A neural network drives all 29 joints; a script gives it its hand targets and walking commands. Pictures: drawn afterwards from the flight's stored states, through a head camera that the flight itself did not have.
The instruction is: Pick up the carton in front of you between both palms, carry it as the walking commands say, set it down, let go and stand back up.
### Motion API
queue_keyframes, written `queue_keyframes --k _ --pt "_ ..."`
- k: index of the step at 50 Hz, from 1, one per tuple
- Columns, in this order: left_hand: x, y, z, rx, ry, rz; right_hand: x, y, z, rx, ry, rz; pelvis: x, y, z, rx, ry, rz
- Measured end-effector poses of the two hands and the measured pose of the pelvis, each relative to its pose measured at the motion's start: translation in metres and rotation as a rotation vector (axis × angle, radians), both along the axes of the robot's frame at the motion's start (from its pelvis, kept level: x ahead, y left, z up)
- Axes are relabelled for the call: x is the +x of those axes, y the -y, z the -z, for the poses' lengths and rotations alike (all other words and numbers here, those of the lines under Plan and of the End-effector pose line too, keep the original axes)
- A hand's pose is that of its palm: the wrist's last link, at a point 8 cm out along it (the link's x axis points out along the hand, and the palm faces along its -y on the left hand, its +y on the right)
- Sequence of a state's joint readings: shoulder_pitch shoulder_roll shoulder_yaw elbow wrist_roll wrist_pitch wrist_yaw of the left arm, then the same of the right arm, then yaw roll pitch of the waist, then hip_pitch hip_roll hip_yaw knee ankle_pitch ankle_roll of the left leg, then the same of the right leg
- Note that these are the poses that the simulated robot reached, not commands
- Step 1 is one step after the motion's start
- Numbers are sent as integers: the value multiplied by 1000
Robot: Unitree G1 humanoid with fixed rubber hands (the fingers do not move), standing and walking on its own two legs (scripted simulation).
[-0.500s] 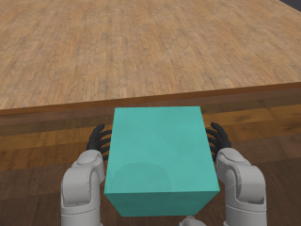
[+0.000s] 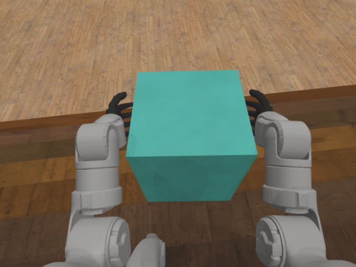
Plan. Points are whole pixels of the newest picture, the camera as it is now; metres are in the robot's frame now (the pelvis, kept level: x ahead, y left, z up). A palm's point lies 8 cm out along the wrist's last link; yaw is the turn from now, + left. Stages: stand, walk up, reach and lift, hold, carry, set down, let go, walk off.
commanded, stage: carry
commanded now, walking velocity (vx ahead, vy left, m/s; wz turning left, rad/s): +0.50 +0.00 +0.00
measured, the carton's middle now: (188, 142) +0.38 +0.01 +0.03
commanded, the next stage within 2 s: none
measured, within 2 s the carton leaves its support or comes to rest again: neither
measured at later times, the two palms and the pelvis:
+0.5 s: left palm (150, 49) +0.70 +0.12 +0.06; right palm (249, 46) +0.69 -0.18 +0.07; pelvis +0.33 -0.01 -0.08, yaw +1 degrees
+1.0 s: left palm (165, 47) +1.03 +0.12 -0.16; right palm (228, 49) +1.02 -0.18 -0.17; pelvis +0.67 -0.03 -0.28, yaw +0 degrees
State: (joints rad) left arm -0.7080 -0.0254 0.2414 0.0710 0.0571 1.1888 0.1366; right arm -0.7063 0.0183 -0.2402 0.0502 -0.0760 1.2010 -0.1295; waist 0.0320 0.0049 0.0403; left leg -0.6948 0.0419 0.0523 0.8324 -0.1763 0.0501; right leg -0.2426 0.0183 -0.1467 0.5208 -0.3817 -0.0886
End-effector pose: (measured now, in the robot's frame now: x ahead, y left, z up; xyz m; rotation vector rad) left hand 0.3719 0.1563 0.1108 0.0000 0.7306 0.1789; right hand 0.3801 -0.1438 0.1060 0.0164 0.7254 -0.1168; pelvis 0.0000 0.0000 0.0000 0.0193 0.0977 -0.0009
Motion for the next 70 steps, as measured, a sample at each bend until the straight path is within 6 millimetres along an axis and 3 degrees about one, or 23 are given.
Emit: queue_keyframes --k 6,10,13,19,23,27,30,35,40,45,49,52,59,62,65,68,70 --pt "90 8 21 -45 24 74 65 7 11 -38 24 79 84 -15 19 -14 17 12" --pt "134 19 34 -36 -32 114 96 18 27 -26 -33 120 127 -22 15 -23 10 4" --pt "168 24 35 -39 -35 118 128 22 28 -16 -35 134 159 -24 11 -33 1 5" --pt "245 28 28 -58 53 89 215 27 14 -15 53 119 234 -12 22 -26 -4 -3" --pt "299 34 38 -52 99 69 276 33 23 -32 97 85 298 4 55 4 24 -18" --pt "348 28 65 16 148 13 350 28 58 -26 149 -14 370 21 119 36 94 -5" --pt "378 19 104 26 99 -7 395 16 99 -22 102 -74 406 31 154 -4 99 -12" --pt "421 15 173 1 -75 -31 444 13 169 -37 -71 -101 457 43 172 -6 85 -28" --pt "483 23 214 0 -114 -22 499 21 214 -10 -113 -67 511 44 185 0 46 -12" --pt "558 27 241 6 -55 -9 564 26 247 24 -55 -25 583 37 214 -14 39 9" --pt "635 36 263 -7 58 51 623 35 265 -2 59 32 655 30 263 -27 65 10" --pt "687 51 288 -9 75 98 661 49 290 -25 75 62 697 26 294 2 61 -6" --pt "776 69 355 -17 -53 117 745 65 351 -10 -53 71 794 28 322 -2 49 -8" --pt "821 73 376 -38 -35 107 794 70 365 -34 -36 58 839 38 341 -7 49 -13" --pt "870 76 393 -38 24 85 854 73 378 -40 23 32 893 50 372 0 62 -11" --pt "916 68 412 -7 89 33 920 66 399 -26 89 -32 945 61 413 -13 70 2" --pt "939 60 433 1 70 5 953 57 418 -26 72 -62 973 68 428 -29 61 5"
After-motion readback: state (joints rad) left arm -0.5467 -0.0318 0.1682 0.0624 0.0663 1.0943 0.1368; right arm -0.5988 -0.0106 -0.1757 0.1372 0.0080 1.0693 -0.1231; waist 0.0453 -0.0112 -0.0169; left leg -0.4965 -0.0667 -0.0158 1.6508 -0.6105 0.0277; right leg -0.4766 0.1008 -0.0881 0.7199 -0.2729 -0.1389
